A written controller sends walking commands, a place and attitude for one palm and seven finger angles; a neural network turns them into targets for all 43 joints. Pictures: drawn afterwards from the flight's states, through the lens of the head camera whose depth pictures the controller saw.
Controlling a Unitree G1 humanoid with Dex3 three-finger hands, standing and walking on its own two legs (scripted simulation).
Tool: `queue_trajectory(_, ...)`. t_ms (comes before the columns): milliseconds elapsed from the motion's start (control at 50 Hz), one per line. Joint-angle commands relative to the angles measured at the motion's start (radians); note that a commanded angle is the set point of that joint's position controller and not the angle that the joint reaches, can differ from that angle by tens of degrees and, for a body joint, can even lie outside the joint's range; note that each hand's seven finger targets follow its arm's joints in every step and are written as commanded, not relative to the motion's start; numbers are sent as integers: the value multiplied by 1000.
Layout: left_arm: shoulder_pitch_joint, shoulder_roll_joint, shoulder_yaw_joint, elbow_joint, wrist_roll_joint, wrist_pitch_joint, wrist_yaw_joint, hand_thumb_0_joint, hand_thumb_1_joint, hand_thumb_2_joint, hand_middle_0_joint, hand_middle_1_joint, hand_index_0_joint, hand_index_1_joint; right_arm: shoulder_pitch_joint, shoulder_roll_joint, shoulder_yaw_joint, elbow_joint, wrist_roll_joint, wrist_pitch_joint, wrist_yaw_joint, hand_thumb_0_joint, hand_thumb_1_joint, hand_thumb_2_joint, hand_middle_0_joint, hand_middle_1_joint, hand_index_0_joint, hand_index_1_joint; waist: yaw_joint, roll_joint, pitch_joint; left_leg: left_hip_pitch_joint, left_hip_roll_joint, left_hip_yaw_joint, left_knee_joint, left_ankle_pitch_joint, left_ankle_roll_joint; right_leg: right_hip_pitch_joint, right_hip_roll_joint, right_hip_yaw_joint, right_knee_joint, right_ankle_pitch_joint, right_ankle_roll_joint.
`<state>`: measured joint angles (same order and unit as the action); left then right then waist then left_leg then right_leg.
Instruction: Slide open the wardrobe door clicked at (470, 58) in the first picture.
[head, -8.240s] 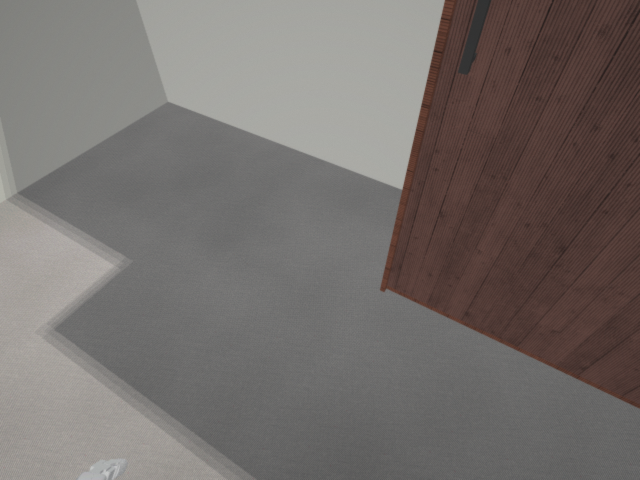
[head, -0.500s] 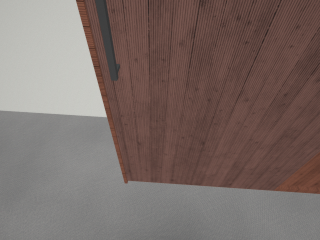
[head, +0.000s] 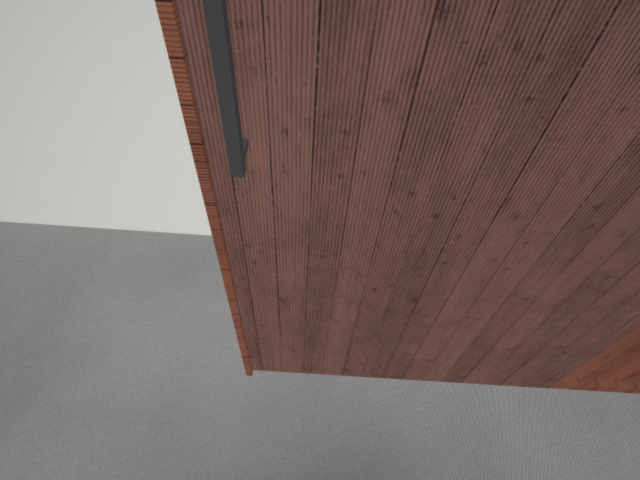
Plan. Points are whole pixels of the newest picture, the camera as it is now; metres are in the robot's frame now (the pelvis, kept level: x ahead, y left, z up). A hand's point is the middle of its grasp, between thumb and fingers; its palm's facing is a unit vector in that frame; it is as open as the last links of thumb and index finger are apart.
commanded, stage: come to a stop and stand still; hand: left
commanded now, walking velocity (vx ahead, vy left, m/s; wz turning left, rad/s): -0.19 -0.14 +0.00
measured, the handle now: (229, 68) +0.49 +0.14 +0.26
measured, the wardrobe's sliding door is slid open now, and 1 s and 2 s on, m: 0.00 0.00 0.00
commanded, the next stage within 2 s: look again from close up in 1.52 s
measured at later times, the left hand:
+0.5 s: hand out of the picture +0.06 +0.17 -0.18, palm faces +0.06 -0.97 -0.23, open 7.3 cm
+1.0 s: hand out of the picture +0.02 +0.18 -0.16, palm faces +0.01 -0.96 -0.29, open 7.4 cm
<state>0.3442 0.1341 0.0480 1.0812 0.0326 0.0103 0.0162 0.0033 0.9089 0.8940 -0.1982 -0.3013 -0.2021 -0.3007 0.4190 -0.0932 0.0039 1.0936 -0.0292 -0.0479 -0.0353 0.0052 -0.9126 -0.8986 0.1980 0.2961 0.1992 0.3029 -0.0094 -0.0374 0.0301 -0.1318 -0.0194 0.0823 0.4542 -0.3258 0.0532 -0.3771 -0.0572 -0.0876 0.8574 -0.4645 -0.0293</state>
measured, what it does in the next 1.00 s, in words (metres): steps on the spot: right foot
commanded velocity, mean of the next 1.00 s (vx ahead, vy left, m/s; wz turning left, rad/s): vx -0.04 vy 0.01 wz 0.00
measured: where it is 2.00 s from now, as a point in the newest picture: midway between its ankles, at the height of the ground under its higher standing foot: outside the picture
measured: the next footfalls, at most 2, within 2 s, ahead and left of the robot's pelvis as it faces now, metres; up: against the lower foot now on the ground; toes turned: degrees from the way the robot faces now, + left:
right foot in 0.12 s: +0.10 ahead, -0.12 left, +0.00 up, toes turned -4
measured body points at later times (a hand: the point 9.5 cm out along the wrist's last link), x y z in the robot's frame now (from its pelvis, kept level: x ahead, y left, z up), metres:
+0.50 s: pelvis +0.00 -0.01 -0.01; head +0.02 -0.01 +0.44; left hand +0.06 +0.22 -0.16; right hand +0.06 -0.25 -0.16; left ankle -0.05 +0.09 -0.74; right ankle +0.06 -0.12 -0.74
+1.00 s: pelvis +0.00 -0.02 +0.00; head +0.02 -0.06 +0.45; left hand +0.02 +0.23 -0.13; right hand -0.01 -0.26 -0.17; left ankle -0.05 +0.09 -0.74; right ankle +0.06 -0.12 -0.74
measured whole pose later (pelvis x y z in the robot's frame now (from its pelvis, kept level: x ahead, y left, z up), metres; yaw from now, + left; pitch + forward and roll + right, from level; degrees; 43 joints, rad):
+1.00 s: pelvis +0.00 -0.02 +0.00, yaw +1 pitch -1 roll +1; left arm 0.24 0.20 0.00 1.09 0.01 -0.01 0.01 0.00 0.91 0.89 -0.20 -0.30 -0.20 -0.30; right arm 0.33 -0.23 0.01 1.06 -0.02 -0.01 -0.01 0.01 -0.91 -0.90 0.20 0.30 0.20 0.30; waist 0.00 0.06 0.05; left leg -0.09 -0.02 0.07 0.41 -0.30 0.01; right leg -0.29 -0.03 -0.08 0.48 -0.17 -0.04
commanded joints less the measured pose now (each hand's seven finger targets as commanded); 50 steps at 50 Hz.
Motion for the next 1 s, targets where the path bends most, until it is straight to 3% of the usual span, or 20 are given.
queue_trajectory(0, -21, -8, -15, -60, -18, -28, 7, 0, 900, 900, -200, -300, -200, -300, 64, -120, -11, 7, 8, -11, -24, 0, -900, -900, 200, 300, 200, 300, 17, 134, 30, 37, 239, -164, -103, 868, 105, 26, -14, 27, -203, 131, 25)
queue_trajectory(40, 9, 30, -7, -38, -20, -29, 12, 0, 900, 900, -200, -300, -200, -300, 45, -120, -17, 11, 14, -4, -28, 0, -900, -900, 200, 300, 200, 300, 38, 104, 27, 22, 213, -148, -52, 817, 51, 138, -4, 23, -388, 286, 24)
queue_trajectory(60, 37, 54, -3, -24, -19, -32, 15, 0, 900, 900, -200, -300, -200, -300, 45, -106, -18, 11, 19, -3, -28, 0, -900, -900, 200, 300, 200, 300, 48, 74, 13, -24, 191, -132, -13, 727, 19, 229, -24, 48, -441, 442, 21)
queue_trajectory(80, 60, 86, -1, -16, -19, -34, 21, 0, 900, 900, -200, -300, -200, -300, 48, -88, -21, 5, 24, -2, -25, 0, -900, -900, 200, 300, 200, 300, 46, 30, -17, -104, 148, -108, 8, 564, -11, 331, -79, 109, -395, 699, 3)
queue_trajectory(100, 41, 104, -3, -19, -21, -31, 22, 0, 900, 900, -200, -300, -200, -300, 54, -76, -26, 1, 29, 4, -21, 0, -900, -900, 200, 300, 200, 300, 29, 30, -13, -165, 116, -100, -24, 376, -30, 356, -137, 132, -343, 823, -20)
queue_trajectory(140, 21, 100, -2, -35, -22, -28, 26, 0, 900, 900, -200, -300, -200, -300, 44, -67, -36, 6, 25, 25, -18, 0, -900, -900, 200, 300, 200, 300, 23, -71, -33, -135, 100, -84, 0, 319, -43, 319, -148, 145, -302, 909, -53)
queue_trajectory(160, 14, 106, -1, -40, -22, -27, 30, 0, 900, 900, -200, -300, -200, -300, 48, -72, -40, 10, 26, 27, -17, 0, -900, -900, 200, 300, 200, 300, 22, -72, -57, -118, 97, -77, 22, 348, -44, 318, -158, 143, -290, 952, -59)
queue_trajectory(240, -36, 121, 10, -72, -16, -17, 37, 0, 900, 900, -200, -300, -200, -300, 29, -77, -54, 2, 22, 37, -15, 0, -900, -900, 200, 300, 200, 300, 15, -11, -83, -58, 103, -72, 60, 464, -45, 257, -151, 133, -270, 890, -60)
queue_trajectory(280, -61, 123, 14, -90, -16, -10, 36, 0, 900, 900, -200, -300, -200, -300, 4, -92, -58, -14, 19, 43, -15, 0, -900, -900, 200, 300, 200, 300, 13, 18, -70, -41, 118, -86, 59, 507, -39, 205, -130, 125, -261, 777, -49)
queue_trajectory(380, -100, 96, 6, -108, -9, 2, 29, 0, 900, 900, -200, -300, -200, -300, -82, -110, -54, -45, 11, 42, -10, 0, -900, -900, 200, 300, 200, 300, 21, 54, 1, -106, 148, -128, -31, 350, -13, 171, -71, 112, -304, 486, -12)
queue_trajectory(400, 45, 156, 5, -62, -23, -16, 65, 0, 900, 900, -200, -300, -200, -300, -208, -195, -68, -132, 33, 29, -4, 0, -900, -900, 200, 300, 200, 300, 65, 88, -95, -62, 161, -54, 153, 461, -45, 205, -112, 142, -290, 833, -17)
queue_trajectory(420, -22, 192, 8, -106, -20, -22, 59, 0, 900, 900, -200, -300, -200, -300, -130, -141, -64, -167, 28, 38, 1, 0, -900, -900, 200, 300, 200, 300, 4, 56, -148, -114, 76, -69, 108, 101, -52, 230, -178, 241, -311, 711, -77)
queue_trajectory(440, -72, 192, 5, -119, -20, -31, 48, 0, 900, 900, -200, -300, -200, -300, -124, -114, -52, -171, 21, 45, 8, 0, -900, -900, 200, 300, 200, 300, -3, 53, -139, -108, 58, -52, 52, -19, -47, 205, -188, 246, -340, 602, -93)
queue_trajectory(480, -126, 162, -13, -138, -16, -24, 33, 0, 900, 900, -200, -300, -200, -300, -88, -134, -46, -176, 13, 39, 12, 0, -900, -900, 200, 300, 200, 300, -21, 112, -7, -94, 98, -121, -38, 37, -20, 54, -97, 183, -369, 249, -59)
queue_trajectory(500, -129, 150, -18, -141, -15, -19, 27, 0, 900, 900, -200, -300, -200, -300, -105, -156, -43, -188, 9, 32, 12, 0, -900, -900, 200, 300, 200, 300, -7, 150, 49, -139, 134, -159, -91, 65, -3, 50, -44, 140, -366, 199, -35)
queue_trajectory(520, -122, 148, -23, -138, -13, -16, 22, 0, 900, 900, -200, -300, -200, -300, -131, -181, -42, -203, 9, 30, 11, 0, -900, -900, 200, 300, 200, 300, 8, 114, 95, -185, 152, -179, -121, 51, 9, 65, -18, 117, -370, 195, -23)
queue_trajectory(560, -112, 162, -22, -128, -14, -23, 13, 0, 900, 900, -200, -300, -200, -300, -142, -225, -45, -217, 11, 21, 10, 0, -900, -900, 200, 300, 200, 300, 14, 66, 61, -175, 154, -173, -139, 54, 13, 126, -16, 117, -376, 234, -23)
queue_trajectory(600, -110, 173, -25, -121, -16, -25, 9, 0, 900, 900, -200, -300, -200, -300, -141, -240, -40, -214, 11, 20, 12, 0, -900, -900, 200, 300, 200, 300, 12, 40, 74, -184, 136, -164, -164, -57, 9, 130, -28, 144, -422, 187, -24)
queue_trajectory(820, -114, 209, -22, -77, -22, -41, 4, 0, 900, 900, -200, -300, -200, -300, -81, -241, -22, -127, 9, 18, 17, 0, -900, -900, 200, 300, 200, 300, -1, -2, 55, -127, 106, -126, -165, -36, -1, 141, -62, 192, -506, 111, -32)
queue_trajectory(980, -113, 202, -26, -36, -27, -48, 8, 0, 900, 900, -200, -300, -200, -300, -48, -213, -8, -54, 10, 13, 15, 0, -900, -900, 200, 300, 200, 300, 4, 11, 23, -108, 108, -112, -152, 60, -13, 209, -81, 181, -491, 234, -42)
